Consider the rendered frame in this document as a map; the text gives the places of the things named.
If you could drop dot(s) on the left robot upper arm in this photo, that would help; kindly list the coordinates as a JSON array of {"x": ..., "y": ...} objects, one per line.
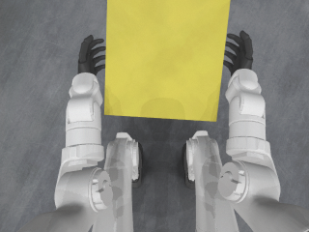
[{"x": 80, "y": 197}]

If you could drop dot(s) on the right robot thigh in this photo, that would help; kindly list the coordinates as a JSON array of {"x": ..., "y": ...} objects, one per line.
[{"x": 213, "y": 212}]

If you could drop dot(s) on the carton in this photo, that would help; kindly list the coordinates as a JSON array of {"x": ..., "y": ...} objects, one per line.
[{"x": 164, "y": 58}]

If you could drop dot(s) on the robot right hand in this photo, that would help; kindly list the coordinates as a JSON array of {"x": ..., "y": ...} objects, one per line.
[{"x": 243, "y": 58}]

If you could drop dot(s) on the robot left forearm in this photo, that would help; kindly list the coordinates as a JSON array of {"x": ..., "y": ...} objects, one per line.
[{"x": 83, "y": 126}]

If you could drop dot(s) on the left robot thigh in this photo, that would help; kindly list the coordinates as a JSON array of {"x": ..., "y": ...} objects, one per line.
[{"x": 121, "y": 160}]

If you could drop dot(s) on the robot right forearm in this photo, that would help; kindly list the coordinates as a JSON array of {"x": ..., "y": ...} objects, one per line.
[{"x": 247, "y": 120}]

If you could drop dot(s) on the robot left hand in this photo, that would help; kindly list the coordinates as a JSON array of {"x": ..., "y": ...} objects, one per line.
[{"x": 86, "y": 61}]

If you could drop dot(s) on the robot thigh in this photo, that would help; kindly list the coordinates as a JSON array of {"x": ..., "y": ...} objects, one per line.
[
  {"x": 213, "y": 212},
  {"x": 121, "y": 160}
]

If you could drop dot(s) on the right robot upper arm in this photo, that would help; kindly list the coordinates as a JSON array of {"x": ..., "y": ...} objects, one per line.
[{"x": 253, "y": 190}]

